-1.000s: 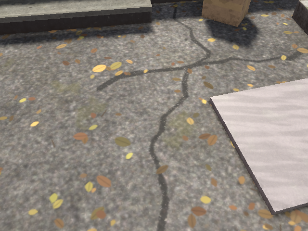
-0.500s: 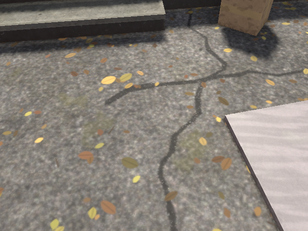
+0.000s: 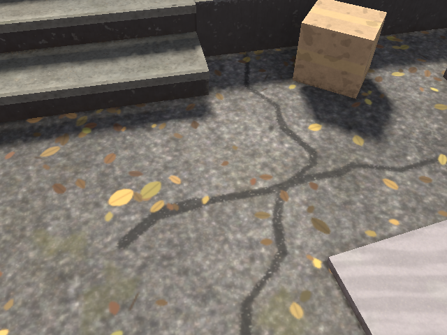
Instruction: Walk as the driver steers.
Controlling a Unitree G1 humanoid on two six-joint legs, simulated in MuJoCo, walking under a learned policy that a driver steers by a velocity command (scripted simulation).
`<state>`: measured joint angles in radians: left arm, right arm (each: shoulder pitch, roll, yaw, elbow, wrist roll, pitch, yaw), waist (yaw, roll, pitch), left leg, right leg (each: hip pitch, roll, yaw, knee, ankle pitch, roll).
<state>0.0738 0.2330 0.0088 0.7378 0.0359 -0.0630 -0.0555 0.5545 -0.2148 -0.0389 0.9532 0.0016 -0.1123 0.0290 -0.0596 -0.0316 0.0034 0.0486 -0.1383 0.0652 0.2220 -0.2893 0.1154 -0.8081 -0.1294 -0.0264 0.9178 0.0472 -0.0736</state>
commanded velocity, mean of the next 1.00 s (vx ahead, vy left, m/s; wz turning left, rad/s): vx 1.00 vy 0.00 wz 0.51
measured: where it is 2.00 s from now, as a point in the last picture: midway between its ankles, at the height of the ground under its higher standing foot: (134, 153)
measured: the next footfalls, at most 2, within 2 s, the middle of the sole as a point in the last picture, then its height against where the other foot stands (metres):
right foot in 0.18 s outside the picture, level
left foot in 0.64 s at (188, 243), level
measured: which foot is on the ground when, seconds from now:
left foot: down 0.00-0.20, up 0.22-0.62, down 0.64-1.00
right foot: up 0.00-0.16, down 0.18-0.64, up 0.66-1.00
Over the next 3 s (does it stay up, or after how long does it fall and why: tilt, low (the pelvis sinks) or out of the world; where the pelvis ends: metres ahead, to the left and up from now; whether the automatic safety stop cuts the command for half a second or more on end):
stays up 1.23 0.29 0.01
